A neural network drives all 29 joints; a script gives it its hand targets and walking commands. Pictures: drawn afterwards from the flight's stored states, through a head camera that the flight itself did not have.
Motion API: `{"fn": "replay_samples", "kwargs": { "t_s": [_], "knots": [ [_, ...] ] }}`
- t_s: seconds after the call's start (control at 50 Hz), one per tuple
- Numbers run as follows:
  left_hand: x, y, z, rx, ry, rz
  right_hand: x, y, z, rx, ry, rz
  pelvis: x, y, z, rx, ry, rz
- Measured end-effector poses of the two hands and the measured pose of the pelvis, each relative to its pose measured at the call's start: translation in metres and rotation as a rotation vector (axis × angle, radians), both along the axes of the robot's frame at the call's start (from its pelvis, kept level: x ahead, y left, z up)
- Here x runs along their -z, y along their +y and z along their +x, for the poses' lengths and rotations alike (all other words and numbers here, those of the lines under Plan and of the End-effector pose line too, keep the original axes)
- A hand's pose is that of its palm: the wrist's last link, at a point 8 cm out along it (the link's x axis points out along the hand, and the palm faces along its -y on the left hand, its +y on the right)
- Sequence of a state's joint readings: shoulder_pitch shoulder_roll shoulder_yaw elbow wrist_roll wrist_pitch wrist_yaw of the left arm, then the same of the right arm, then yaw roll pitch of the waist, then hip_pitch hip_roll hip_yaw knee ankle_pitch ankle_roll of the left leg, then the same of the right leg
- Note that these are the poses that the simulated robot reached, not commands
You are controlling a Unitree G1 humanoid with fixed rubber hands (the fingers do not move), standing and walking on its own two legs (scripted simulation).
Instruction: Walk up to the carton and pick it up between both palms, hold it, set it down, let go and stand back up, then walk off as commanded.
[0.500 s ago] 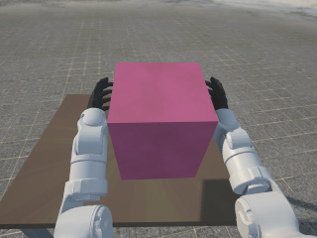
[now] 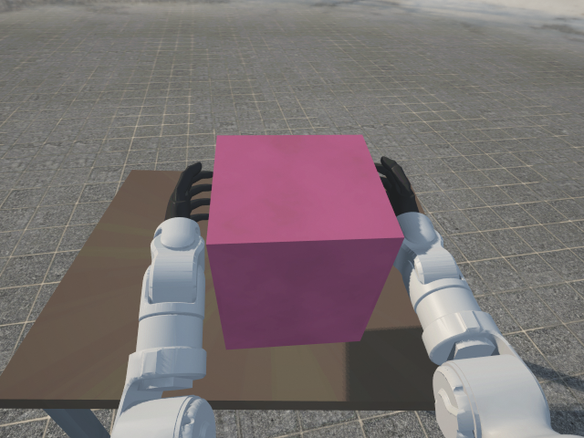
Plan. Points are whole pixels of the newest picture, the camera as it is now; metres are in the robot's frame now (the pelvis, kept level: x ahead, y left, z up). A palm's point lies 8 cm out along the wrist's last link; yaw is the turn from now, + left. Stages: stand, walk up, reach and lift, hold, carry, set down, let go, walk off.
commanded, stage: set down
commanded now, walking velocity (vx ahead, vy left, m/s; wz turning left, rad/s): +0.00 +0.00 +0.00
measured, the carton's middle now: (292, 244) +0.38 +0.04 +0.11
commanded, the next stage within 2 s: none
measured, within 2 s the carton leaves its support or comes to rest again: rests again in 1.90 s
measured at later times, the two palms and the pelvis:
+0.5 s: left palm (187, 239) +0.36 +0.19 +0.13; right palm (387, 219) +0.42 -0.11 +0.14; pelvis +0.02 +0.00 +0.00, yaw +0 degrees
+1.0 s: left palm (186, 245) +0.35 +0.19 +0.12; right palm (380, 222) +0.43 -0.10 +0.12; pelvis +0.02 -0.01 +0.00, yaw +0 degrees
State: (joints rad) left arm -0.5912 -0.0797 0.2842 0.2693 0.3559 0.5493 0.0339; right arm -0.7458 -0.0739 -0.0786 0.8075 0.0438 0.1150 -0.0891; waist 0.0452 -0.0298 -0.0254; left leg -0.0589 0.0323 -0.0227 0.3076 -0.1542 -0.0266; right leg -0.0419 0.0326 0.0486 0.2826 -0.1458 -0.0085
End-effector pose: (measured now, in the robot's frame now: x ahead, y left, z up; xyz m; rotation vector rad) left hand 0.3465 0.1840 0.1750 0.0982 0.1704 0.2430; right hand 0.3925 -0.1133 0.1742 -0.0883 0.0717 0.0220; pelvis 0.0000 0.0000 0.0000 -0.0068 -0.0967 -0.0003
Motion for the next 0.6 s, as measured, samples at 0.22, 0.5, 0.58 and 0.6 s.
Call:
{"fn": "replay_samples", "kwargs": {
  "t_s": [0.22, 0.5, 0.58, 0.6],
  "knots": [
    [0.008, 0.0, 0.013, -0.038, -0.02, 0.004, 0.008, 0.002, 0.022, -0.029, -0.027, -0.016, -0.001, -0.004, 0.012, 0.0, 0.024, 0.005],
    [0.045, 0.003, 0.012, -0.061, 0.057, -0.01, 0.038, 0.006, 0.028, -0.046, 0.05, 0.035, -0.001, -0.004, 0.017, -0.001, 0.036, 0.006],
    [0.041, 0.004, 0.009, -0.068, 0.032, -0.008, 0.032, 0.008, 0.027, -0.054, 0.025, 0.038, -0.001, -0.004, 0.016, -0.001, 0.035, 0.006],
    [0.038, 0.004, 0.009, -0.068, 0.023, -0.007, 0.03, 0.008, 0.027, -0.055, 0.016, 0.038, -0.001, -0.004, 0.016, -0.001, 0.035, 0.006]
  ]
}}
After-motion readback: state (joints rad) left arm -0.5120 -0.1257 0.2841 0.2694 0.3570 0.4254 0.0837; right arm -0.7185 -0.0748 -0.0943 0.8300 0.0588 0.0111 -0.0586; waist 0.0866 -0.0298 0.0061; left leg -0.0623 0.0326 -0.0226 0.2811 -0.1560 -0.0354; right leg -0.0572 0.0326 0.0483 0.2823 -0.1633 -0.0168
